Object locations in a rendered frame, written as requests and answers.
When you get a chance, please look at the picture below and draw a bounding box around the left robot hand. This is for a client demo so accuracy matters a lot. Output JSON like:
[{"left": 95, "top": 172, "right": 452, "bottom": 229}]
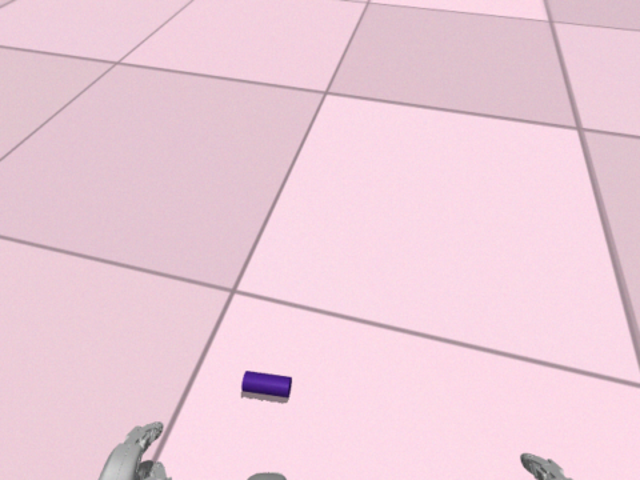
[{"left": 98, "top": 422, "right": 172, "bottom": 480}]

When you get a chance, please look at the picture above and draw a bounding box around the right robot hand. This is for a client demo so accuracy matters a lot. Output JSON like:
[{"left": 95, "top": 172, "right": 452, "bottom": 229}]
[{"left": 521, "top": 453, "right": 573, "bottom": 480}]

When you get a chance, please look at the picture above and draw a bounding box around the can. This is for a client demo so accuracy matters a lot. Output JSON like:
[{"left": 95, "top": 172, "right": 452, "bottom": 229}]
[{"left": 242, "top": 371, "right": 292, "bottom": 398}]

